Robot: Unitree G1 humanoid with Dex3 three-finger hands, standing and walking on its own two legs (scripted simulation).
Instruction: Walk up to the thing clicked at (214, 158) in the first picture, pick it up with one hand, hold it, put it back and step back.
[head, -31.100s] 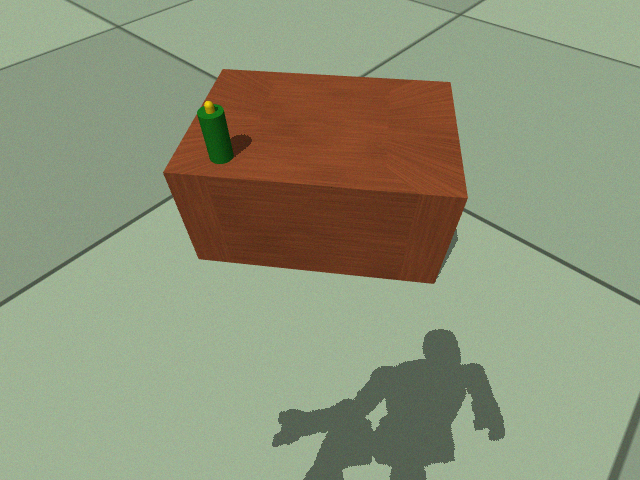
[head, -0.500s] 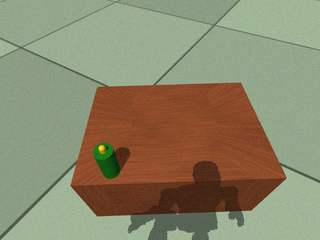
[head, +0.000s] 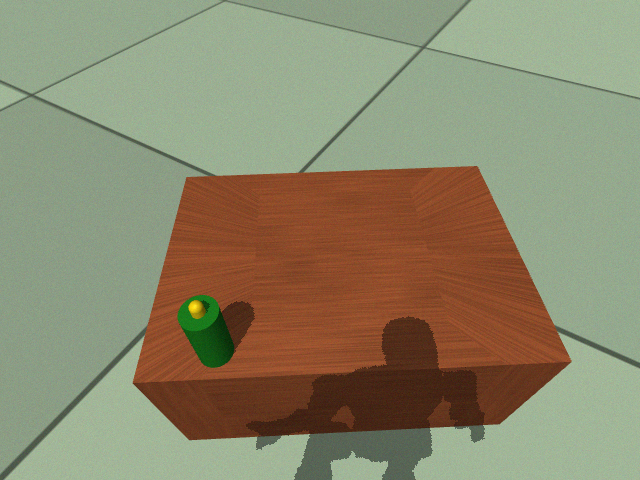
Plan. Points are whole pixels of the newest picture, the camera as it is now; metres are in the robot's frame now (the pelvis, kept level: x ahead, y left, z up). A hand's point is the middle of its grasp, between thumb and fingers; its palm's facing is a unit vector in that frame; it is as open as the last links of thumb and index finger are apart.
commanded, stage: stand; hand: left
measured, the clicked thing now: (206, 329) +0.43 +0.23 -0.23
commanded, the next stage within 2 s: step back in 0.82 s
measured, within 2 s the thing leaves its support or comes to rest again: neither
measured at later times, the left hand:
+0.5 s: hand out of the picture +0.07 +0.25 -0.16, palm faces -0.03 -0.94 -0.34, open 7.3 cm
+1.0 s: hand out of the picture +0.06 +0.26 -0.17, palm faces -0.02 -0.92 -0.39, open 7.3 cm
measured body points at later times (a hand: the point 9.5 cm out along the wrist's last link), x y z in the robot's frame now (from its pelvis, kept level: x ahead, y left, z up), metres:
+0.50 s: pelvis +0.01 +0.00 +0.00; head +0.02 +0.00 +0.45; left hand +0.08 +0.30 -0.13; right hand +0.07 -0.30 -0.14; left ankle +0.03 +0.12 -0.75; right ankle -0.02 -0.13 -0.75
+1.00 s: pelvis -0.02 -0.01 -0.01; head +0.03 -0.01 +0.43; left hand +0.07 +0.31 -0.14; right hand +0.07 -0.32 -0.14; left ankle +0.03 +0.12 -0.75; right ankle -0.02 -0.13 -0.75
